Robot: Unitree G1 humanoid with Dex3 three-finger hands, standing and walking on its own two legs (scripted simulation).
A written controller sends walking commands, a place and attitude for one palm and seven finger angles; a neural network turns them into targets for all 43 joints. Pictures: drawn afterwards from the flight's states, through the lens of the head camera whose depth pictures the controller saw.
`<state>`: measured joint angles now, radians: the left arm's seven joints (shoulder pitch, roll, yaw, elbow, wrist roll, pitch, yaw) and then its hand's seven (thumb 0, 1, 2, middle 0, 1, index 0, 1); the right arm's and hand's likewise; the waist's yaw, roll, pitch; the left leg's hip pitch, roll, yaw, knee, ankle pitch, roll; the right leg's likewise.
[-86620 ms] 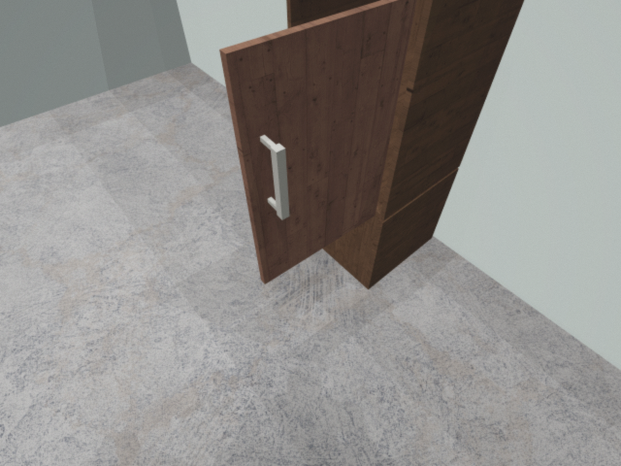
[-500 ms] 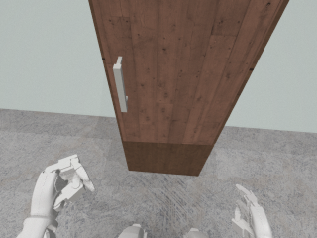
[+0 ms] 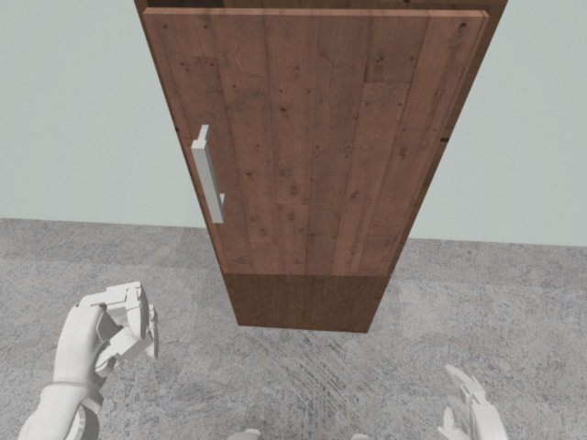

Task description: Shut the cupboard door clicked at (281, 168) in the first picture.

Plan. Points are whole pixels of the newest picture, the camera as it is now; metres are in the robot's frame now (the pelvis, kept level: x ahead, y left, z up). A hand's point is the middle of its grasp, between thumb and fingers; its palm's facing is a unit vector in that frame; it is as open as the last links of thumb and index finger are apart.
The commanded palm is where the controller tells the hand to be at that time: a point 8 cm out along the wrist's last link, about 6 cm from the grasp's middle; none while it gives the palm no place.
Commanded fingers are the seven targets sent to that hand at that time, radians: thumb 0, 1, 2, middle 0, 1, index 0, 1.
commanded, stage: raise the hand and make a fist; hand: left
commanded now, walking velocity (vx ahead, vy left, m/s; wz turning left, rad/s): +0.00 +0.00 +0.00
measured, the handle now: (212, 177) +0.49 +0.17 +0.07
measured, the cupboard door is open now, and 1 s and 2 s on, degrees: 2 2 2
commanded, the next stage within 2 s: bring the fist close to the handle in 0.24 s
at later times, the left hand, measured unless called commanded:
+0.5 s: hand (161, 329) +0.23 +0.17 +0.07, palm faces +0.03 -1.00 -0.04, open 3.1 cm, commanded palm +0.23 +0.23 +0.07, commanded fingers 0.00 0.90 0.90 -1.30 -1.50 -1.30 -1.50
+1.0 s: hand (200, 264) +0.32 +0.15 +0.07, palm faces +0.02 -1.00 -0.02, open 3.1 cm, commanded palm +0.30 +0.20 +0.07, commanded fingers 0.00 0.90 0.90 -1.30 -1.50 -1.30 -1.50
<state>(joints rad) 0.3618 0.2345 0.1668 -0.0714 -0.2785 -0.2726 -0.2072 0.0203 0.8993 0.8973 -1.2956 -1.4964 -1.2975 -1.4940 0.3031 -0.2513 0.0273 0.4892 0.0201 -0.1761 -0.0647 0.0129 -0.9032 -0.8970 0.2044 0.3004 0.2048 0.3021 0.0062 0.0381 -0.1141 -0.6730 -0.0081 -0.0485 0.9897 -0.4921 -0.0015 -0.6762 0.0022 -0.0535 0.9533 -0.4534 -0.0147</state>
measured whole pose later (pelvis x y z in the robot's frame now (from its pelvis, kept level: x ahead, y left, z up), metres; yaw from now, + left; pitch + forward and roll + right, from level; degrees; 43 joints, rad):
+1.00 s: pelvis -0.01 +0.00 +0.00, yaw -1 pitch +11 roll +0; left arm -0.10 0.17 0.11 0.30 -0.18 -0.29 -0.09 0.02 0.90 0.90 -1.30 -1.50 -1.30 -1.50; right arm 0.28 -0.24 0.02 0.57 0.01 -0.13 -0.04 0.01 -0.90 -0.90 0.20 0.30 0.20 0.30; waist -0.01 0.03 -0.10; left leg -0.68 -0.01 -0.02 0.96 -0.46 0.00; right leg -0.70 0.00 -0.02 0.94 -0.43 -0.01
